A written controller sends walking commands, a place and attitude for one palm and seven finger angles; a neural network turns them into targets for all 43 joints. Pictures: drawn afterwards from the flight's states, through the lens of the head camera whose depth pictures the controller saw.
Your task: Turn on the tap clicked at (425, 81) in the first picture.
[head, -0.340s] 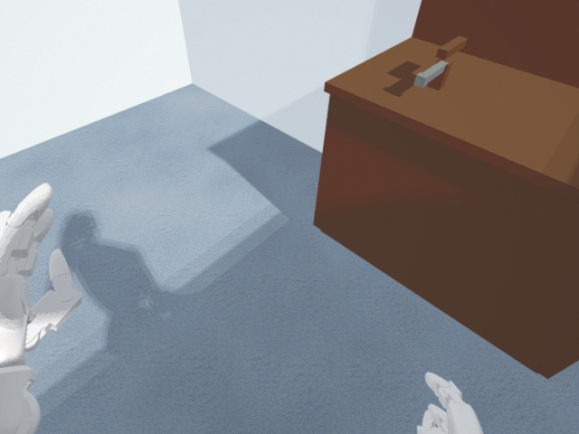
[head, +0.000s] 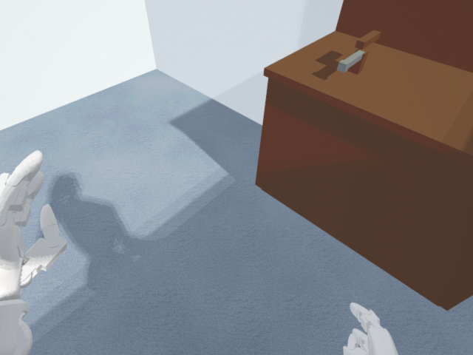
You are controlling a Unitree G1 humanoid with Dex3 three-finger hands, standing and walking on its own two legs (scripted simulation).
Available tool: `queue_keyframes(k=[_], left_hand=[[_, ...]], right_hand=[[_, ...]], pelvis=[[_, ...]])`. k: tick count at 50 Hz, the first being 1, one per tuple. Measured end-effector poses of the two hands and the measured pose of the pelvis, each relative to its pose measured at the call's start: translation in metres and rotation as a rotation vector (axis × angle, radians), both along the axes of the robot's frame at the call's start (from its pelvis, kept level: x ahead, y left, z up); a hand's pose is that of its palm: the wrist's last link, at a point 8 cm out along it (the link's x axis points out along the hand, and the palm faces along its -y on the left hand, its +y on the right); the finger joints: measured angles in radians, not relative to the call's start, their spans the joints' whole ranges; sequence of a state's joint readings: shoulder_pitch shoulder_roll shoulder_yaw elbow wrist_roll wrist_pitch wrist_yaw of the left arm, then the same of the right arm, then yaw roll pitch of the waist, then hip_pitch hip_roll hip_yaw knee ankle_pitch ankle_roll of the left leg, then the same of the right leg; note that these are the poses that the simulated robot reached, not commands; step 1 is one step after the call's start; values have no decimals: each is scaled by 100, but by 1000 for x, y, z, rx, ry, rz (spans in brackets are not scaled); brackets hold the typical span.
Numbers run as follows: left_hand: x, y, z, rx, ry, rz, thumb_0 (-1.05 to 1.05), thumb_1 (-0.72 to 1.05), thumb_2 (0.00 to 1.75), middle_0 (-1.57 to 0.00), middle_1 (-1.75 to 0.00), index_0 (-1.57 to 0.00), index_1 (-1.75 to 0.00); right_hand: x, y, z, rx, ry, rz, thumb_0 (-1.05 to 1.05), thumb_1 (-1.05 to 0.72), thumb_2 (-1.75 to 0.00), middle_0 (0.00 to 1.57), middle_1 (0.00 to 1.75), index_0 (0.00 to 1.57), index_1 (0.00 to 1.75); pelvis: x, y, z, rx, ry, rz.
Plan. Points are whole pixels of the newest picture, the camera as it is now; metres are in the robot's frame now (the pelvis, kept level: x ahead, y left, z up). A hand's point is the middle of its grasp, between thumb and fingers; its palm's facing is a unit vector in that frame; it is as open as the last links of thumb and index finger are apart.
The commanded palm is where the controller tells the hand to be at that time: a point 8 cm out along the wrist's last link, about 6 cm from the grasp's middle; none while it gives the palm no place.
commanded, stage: look at it before walking up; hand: left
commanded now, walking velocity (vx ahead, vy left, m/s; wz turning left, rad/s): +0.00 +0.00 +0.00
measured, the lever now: (343, 66) +0.98 -0.29 +0.06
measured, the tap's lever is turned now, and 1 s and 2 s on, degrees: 0 0 0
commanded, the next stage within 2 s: walk to a spot facing it in 0.06 s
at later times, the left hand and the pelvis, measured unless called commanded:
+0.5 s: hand (20, 247) +0.21 +0.29 +0.15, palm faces +0.51 -0.79 -0.34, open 7.4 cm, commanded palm +0.14 +0.33 +0.18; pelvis +0.03 +0.03 -0.02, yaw +9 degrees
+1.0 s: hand (21, 188) +0.28 +0.32 +0.17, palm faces +0.64 -0.64 -0.43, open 7.4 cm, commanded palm +0.22 +0.34 +0.18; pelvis +0.16 +0.02 +0.00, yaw +19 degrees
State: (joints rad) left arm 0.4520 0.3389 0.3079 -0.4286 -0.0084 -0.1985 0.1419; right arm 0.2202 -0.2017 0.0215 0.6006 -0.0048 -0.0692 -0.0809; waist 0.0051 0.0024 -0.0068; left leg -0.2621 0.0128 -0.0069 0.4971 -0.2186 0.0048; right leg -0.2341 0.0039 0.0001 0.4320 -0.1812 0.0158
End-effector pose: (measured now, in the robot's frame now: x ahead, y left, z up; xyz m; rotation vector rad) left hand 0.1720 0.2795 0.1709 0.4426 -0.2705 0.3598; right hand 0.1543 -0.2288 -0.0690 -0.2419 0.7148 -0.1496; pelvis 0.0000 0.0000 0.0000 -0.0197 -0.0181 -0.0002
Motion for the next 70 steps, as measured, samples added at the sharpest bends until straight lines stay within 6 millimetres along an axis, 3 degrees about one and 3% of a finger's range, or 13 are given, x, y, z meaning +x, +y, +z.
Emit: queue_keyframes(k=[15,21,27,31,36,40,48,54,60,65,70], left_hand=[[-1,1,0,12,-8,8,2,89,90,-21,-30,-21,-30],[-4,19,-3,17,-51,52,2,89,90,-21,-30,-21,-30],[-11,62,-15,22,-76,145,2,89,90,-21,-30,-21,-30],[-8,76,0,46,-75,183,2,89,90,-21,-30,-21,-30],[-6,76,26,61,-120,184,2,89,90,-21,-30,-21,-30],[1,78,25,65,-63,218,2,89,90,-21,-30,-20,-30],[42,74,15,62,11,322,2,89,90,-21,-30,-21,-30],[87,50,21,146,-31,329,2,89,90,-21,-30,-21,-30],[95,50,17,140,64,411,1,89,90,-21,-30,-21,-30],[98,56,23,133,103,494,2,89,90,-21,-30,-21,-30],[107,71,31,138,43,556,2,89,90,-21,-30,-21,-30]], right_hand=[[-4,-1,-7,-2,23,-2,1,-91,-90,20,30,21,30],[2,1,-20,-50,83,18,1,-91,-90,20,30,21,30],[25,27,-27,-81,113,48,1,-91,-90,20,30,21,30],[45,62,-21,-27,117,116,1,-91,-90,20,30,20,30],[78,99,-8,35,110,220,1,-91,-90,20,30,21,30],[112,113,-3,56,84,268,1,-90,-90,20,30,21,30],[186,104,-11,43,62,336,1,-90,-90,20,30,21,30],[253,83,-40,28,81,365,1,-91,-90,20,30,21,30],[308,72,-31,-1,100,369,1,-91,-90,20,30,21,30],[345,83,-22,-43,111,433,1,-91,-90,20,30,20,30],[376,114,-22,-69,114,498,1,-91,-90,20,30,20,30]], pelvis=[[2,0,-4,0,6,27],[13,11,-14,-6,10,106],[31,34,-25,10,-12,148],[45,40,-12,-28,-7,203],[65,43,4,-56,9,245],[86,43,8,-53,21,265],[140,30,4,-16,37,313],[185,13,-17,-7,18,394],[221,10,-8,35,11,451],[248,15,0,58,14,510],[270,30,-1,71,28,557]])
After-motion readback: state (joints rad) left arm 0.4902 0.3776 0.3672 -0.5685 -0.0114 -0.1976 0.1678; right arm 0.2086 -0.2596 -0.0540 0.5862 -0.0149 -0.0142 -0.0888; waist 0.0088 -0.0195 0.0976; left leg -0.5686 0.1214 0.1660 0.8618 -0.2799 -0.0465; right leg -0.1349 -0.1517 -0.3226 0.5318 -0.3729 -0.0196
